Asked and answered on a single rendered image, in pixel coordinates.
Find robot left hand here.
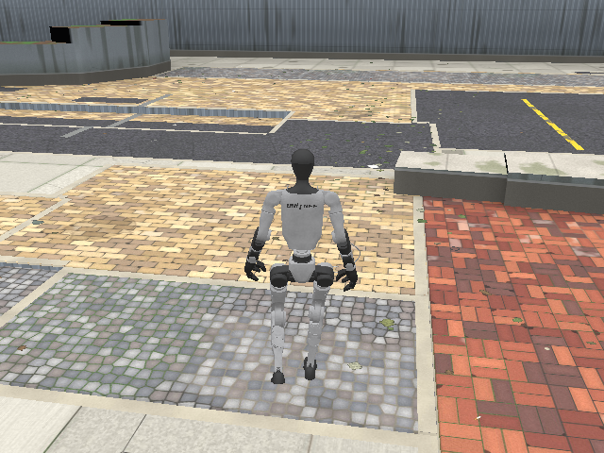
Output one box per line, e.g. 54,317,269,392
244,260,266,281

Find robot right forearm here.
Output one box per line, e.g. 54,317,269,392
337,229,356,271

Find robot right hand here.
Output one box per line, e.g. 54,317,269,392
336,268,358,292

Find robot thigh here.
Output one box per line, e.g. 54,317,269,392
308,262,334,323
270,263,289,326

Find robot left forearm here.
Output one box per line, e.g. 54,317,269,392
246,227,265,263

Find right robot upper arm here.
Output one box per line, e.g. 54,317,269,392
322,190,346,243

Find robot left thigh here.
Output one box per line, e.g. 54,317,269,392
270,263,289,326

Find robot right thigh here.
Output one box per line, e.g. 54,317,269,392
308,262,334,323

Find left robot upper arm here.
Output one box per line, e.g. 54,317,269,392
256,190,283,242

